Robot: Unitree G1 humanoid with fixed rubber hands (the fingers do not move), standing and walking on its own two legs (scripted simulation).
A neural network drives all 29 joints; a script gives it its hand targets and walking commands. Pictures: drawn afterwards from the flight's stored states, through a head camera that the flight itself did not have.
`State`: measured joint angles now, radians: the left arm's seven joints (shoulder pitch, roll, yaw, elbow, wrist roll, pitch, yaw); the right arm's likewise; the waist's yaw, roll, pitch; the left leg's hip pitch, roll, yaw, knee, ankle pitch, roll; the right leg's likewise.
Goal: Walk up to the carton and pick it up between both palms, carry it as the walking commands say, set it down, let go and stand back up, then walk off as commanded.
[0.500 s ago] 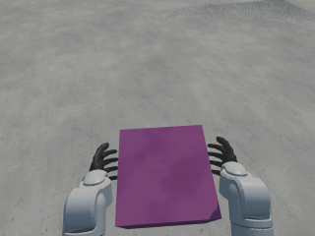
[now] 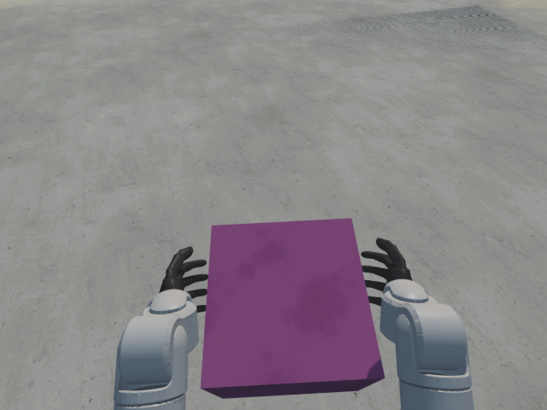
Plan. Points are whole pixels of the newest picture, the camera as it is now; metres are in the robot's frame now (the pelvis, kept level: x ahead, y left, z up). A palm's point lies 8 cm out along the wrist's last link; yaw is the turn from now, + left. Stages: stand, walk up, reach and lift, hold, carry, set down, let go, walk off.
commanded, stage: carry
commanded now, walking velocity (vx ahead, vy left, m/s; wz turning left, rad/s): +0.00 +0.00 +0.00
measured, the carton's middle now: (286, 309) +0.30 -0.01 +0.01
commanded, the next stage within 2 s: hold in 1.54 s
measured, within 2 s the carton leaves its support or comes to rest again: neither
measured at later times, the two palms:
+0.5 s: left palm (155, 294) +0.27 +0.17 +0.09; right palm (372, 283) +0.28 -0.12 +0.10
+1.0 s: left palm (144, 289) +0.29 +0.19 +0.09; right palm (355, 276) +0.30 -0.10 +0.10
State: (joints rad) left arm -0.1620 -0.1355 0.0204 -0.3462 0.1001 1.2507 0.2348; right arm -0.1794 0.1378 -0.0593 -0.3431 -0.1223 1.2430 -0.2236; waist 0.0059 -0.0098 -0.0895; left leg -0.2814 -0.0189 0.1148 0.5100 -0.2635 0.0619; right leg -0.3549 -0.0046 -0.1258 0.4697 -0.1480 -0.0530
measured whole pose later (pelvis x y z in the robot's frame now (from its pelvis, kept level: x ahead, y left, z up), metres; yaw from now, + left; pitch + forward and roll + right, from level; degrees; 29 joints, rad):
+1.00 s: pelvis +0.02 +0.04 -0.01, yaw +0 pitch +1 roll -1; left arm -0.18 -0.14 0.04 -0.30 0.09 1.21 0.23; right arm -0.20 0.14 -0.08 -0.30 -0.12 1.20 -0.21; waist 0.01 0.01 -0.08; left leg -0.26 -0.07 0.12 0.55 -0.33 0.13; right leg -0.34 -0.06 -0.11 0.54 -0.22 0.01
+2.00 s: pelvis +0.02 -0.03 +0.01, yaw +11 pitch -8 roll +1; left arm -0.36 -0.18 0.22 0.45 0.29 0.68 0.09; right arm -0.33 0.16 -0.33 0.34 -0.28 0.70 -0.06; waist -0.09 -0.01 -0.09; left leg -0.05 -0.08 -0.07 0.41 -0.23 0.04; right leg -0.11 0.06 0.09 0.46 -0.21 -0.03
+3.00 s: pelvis +0.00 +0.02 -0.02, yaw +10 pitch +12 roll +1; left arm -0.48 -0.23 0.27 0.69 0.27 0.22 0.18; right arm -0.41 0.08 -0.51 0.57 -0.30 0.28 0.08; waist -0.16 0.03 0.01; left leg -0.59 -0.14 -0.01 0.66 -0.27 0.09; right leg -0.64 0.03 0.14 0.69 -0.26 0.02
